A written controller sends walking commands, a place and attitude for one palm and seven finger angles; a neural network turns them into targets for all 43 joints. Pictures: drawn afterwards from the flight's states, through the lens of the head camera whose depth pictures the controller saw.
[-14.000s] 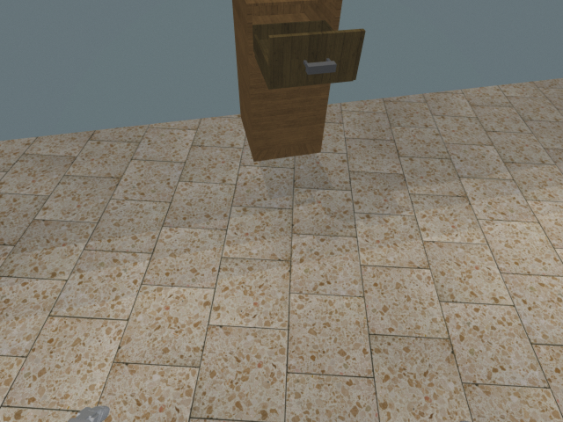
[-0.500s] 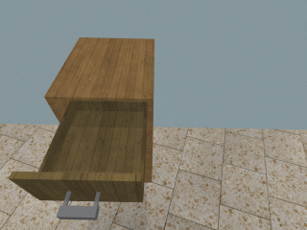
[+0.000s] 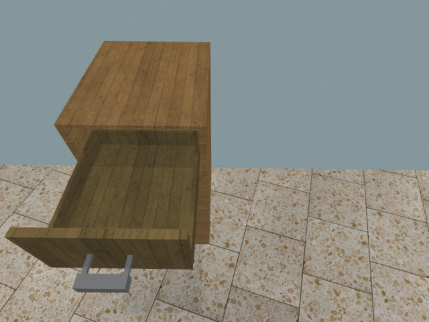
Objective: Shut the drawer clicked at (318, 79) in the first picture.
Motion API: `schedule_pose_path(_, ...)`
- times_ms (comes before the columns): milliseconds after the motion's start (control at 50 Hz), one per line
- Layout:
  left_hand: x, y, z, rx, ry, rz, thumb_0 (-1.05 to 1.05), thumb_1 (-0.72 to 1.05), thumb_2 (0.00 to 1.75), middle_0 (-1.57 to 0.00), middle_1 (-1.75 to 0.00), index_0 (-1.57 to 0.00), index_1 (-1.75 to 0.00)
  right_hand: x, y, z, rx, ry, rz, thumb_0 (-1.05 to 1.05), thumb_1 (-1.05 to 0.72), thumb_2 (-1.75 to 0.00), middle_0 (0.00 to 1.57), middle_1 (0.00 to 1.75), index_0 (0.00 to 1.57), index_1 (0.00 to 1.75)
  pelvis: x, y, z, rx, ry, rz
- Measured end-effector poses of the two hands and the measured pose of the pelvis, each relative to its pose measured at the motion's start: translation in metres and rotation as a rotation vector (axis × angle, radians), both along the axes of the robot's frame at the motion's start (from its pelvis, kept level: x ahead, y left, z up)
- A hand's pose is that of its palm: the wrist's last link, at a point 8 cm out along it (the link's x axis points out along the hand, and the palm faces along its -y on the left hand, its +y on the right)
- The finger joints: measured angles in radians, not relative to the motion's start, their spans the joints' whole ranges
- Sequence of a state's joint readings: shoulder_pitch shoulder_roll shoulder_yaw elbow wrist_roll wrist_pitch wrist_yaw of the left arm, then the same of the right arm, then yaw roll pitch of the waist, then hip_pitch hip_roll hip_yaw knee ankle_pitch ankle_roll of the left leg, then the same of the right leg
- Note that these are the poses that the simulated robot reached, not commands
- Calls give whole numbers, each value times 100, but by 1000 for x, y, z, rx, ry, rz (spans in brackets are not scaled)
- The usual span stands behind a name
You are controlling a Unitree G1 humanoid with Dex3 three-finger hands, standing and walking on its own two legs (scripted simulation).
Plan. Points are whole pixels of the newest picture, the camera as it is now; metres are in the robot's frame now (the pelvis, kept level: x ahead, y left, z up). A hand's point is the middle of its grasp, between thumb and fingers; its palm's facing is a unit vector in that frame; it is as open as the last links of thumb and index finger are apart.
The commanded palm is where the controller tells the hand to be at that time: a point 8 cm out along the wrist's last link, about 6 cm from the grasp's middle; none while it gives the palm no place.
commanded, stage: shuffle to correct the standing spot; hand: left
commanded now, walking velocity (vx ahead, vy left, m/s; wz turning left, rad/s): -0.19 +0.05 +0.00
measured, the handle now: (106, 271) +0.22 +0.24 -0.08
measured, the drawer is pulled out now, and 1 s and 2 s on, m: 0.30 0.30 0.30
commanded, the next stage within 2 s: come to a stop and stand still in 0.04 s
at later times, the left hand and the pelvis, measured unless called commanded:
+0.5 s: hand out of the picture -0.05 +0.18 -0.17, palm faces +0.05 -0.97 -0.22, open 7.3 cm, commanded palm none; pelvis -0.06 +0.00 +0.00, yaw +1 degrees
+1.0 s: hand out of the picture -0.08 +0.11 -0.18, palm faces +0.05 -0.99 -0.12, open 7.4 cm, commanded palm none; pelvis -0.05 -0.02 +0.00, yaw +1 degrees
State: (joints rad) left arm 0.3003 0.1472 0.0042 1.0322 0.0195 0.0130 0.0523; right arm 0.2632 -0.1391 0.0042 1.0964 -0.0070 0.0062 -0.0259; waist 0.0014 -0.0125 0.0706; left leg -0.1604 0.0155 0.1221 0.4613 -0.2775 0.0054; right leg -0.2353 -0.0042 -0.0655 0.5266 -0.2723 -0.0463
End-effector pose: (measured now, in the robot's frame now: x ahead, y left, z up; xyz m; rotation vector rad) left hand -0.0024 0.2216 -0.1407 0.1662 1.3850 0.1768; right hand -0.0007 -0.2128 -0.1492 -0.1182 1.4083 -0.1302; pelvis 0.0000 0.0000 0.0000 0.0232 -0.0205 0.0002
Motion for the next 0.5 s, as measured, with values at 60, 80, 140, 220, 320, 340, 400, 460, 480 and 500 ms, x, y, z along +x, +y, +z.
schedule_pose_path(60, 1, 2, 0, 17, -24, -10, 1, 91, 90, -21, -30, -20, -30, -2, -8, -3, -5, -20, -6, 1, -91, -90, 20, 30, 20, 30, -11, -4, -3, 2, -1, -1)
schedule_pose_path(80, 1, 3, -1, 22, -34, -13, 1, 91, 90, -21, -30, -20, -30, -3, -11, -4, -7, -28, -7, 1, -91, -90, 20, 30, 20, 30, -15, -5, -5, 1, -1, 1)
schedule_pose_path(140, 2, 7, -2, 31, -71, -16, 1, 91, 90, -21, -30, -20, -30, -8, -18, -6, -21, -44, -8, 1, -91, -90, 20, 30, 20, 30, -28, -6, -8, -5, -5, 14)
schedule_pose_path(220, 3, 14, -4, 30, -128, -10, 1, 91, 90, -21, -30, -20, -30, -21, -22, 0, -46, -46, 0, 0, -91, -90, 20, 29, 20, 30, -45, -3, -9, -4, -3, 29)
schedule_pose_path(320, -2, 22, -9, 10, -171, -8, 1, 91, 90, -20, -30, -20, -30, -50, -13, 6, -64, -54, 6, 0, -91, -90, 20, 29, 19, 30, -60, 5, -9, -1, -3, 22)
schedule_pose_path(340, -5, 21, -8, 5, -168, -10, 1, 91, 90, -20, -30, -20, -30, -57, -9, 7, -57, -46, 6, 0, -91, -90, 20, 29, 19, 30, -61, 6, -7, 0, -4, 18)
schedule_pose_path(400, -19, 18, -2, -7, -148, -12, 1, 91, 90, -20, -30, -19, -30, -75, 3, 6, -24, -8, 10, 0, -91, -90, 20, 29, 19, 30, -63, 8, -2, -4, -2, 20)
schedule_pose_path(460, -39, 15, 1, 1, -112, -1, 1, 92, 90, -20, -30, -20, -30, -85, 11, 2, 14, 27, 15, 1, -91, -90, 20, 29, 20, 30, -63, 5, -1, -1, 11, 22)
schedule_pose_path(480, -47, 13, 1, 3, -95, 2, 1, 92, 90, -20, -30, -19, -30, -88, 13, 0, 26, 34, 14, 1, -90, -90, 20, 29, 20, 30, -62, 4, -1, 4, 16, 21)
schedule_pose_path(500, -55, 11, -1, 6, -76, 3, 0, 92, 90, -20, -30, -19, -30, -90, 14, -3, 37, 39, 10, 1, -90, -90, 20, 30, 20, 30, -63, 1, -3, 14, 21, 17)
